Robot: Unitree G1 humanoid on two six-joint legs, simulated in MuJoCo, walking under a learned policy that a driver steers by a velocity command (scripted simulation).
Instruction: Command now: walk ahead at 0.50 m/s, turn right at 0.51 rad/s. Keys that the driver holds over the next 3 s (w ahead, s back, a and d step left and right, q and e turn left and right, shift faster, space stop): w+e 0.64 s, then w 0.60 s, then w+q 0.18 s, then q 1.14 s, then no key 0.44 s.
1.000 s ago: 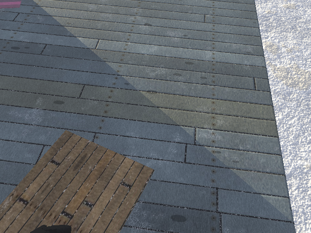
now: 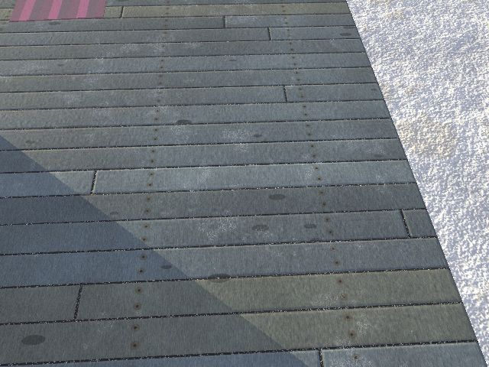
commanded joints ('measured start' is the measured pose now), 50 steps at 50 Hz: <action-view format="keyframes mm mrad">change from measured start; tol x32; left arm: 1 -81 9 -8 -85 3 -12 -21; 36 325 -12 8 -89 -25 -25 28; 50 -96 -16 -4 -161 8 -52 6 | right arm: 1 -58 -166 -38 -64 8 -9 -12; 29 -397 -98 -6 -239 24 -13 18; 36 57 -273 -75 -118 -9 -26 25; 50 -2 -145 -21 -43 33 -6 7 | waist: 1 4 86 51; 12 160 -159 -393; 34 21 -80 -114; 36 35 391 -324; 50 4 130 4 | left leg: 1 -27 276 -64 -126 282 139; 9 107 277 51 336 905 61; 10 -76 235 60 598 743 19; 11 -532 72 37 974 -115 -51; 13 -796 28 -282 1160 -301 -32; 34 -141 54 -262 189 178 20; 36 367 393 -880 97 -85 251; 50 -77 215 -318 -102 256 171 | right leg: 1 23 -8 -36 -133 99 -12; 7 100 67 -137 -240 -87 -92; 10 667 156 -117 -330 -71 -188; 12 1108 -235 803 -567 -327 -458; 21 500 -38 236 -656 222 -292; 32 554 -39 369 -490 -4 -198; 38 -86 137 155 385 -439 -30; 50 84 36 -16 -174 27 -8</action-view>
